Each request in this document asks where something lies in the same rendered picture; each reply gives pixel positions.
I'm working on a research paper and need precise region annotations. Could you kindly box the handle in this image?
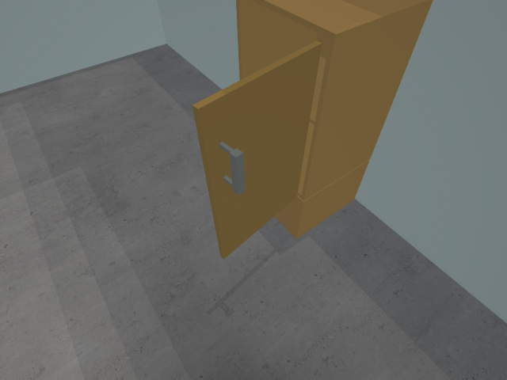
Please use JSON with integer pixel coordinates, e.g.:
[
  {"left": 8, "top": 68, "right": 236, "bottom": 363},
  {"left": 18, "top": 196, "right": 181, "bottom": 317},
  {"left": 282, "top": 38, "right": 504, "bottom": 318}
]
[{"left": 219, "top": 142, "right": 245, "bottom": 195}]

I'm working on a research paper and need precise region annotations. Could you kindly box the cupboard door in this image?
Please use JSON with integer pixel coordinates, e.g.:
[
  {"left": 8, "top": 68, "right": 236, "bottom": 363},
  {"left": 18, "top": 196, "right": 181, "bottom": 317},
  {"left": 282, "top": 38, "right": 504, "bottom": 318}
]
[{"left": 193, "top": 41, "right": 322, "bottom": 259}]

